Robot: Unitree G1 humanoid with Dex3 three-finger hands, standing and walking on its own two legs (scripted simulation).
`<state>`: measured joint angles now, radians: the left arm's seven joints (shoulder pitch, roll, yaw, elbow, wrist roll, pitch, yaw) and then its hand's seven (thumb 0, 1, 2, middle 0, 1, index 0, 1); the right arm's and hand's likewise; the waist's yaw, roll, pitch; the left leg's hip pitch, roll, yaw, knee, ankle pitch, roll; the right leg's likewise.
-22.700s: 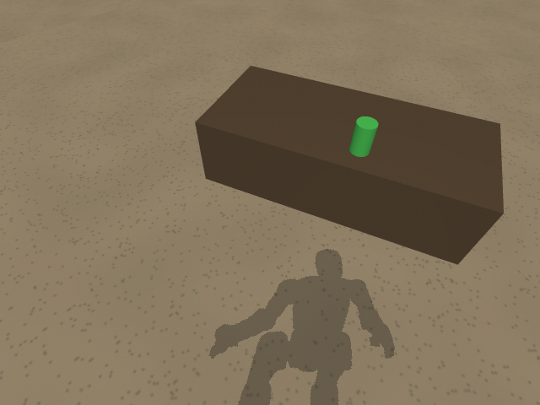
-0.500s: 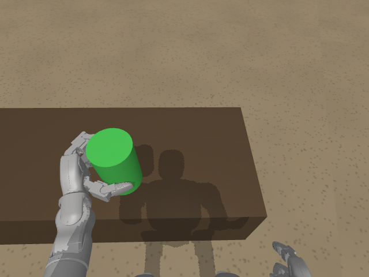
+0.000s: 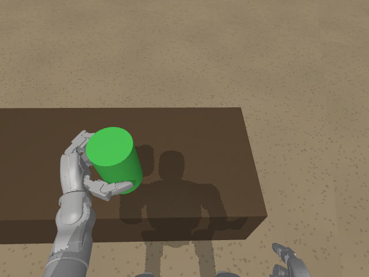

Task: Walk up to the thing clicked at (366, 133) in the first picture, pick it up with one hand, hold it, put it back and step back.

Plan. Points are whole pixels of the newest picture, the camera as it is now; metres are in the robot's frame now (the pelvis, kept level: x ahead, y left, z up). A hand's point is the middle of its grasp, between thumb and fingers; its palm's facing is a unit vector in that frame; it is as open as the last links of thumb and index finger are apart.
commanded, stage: hold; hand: left
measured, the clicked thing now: (118, 163) +0.33 +0.14 +0.06
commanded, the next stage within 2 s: crouch in 0.22 s
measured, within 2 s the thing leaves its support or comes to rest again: neither
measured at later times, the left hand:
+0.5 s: hand (106, 166) +0.33 +0.17 +0.05, palm faces +0.23 -0.97 +0.00, open 11.5 cm
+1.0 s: hand (108, 169) +0.41 +0.22 -0.10, palm faces +0.29 -0.96 -0.02, open 11.5 cm
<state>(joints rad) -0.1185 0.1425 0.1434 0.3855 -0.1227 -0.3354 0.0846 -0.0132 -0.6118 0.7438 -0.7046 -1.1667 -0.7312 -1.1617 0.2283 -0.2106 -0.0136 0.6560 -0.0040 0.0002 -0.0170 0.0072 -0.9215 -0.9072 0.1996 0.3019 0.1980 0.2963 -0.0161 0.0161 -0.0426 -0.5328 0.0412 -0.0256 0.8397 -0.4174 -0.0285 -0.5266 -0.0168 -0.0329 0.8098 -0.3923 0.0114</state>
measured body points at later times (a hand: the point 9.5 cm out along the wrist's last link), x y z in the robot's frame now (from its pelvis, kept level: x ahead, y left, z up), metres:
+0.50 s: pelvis +0.00 +0.00 +0.00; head +0.04 +0.01 +0.45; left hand +0.32 +0.22 +0.05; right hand +0.14 -0.24 -0.11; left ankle +0.01 +0.13 -0.70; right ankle +0.01 -0.13 -0.70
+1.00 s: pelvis -0.03 +0.00 -0.11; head +0.11 +0.02 +0.32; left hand +0.39 +0.27 -0.09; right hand +0.06 -0.26 -0.23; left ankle +0.00 +0.13 -0.70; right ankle +0.01 -0.13 -0.70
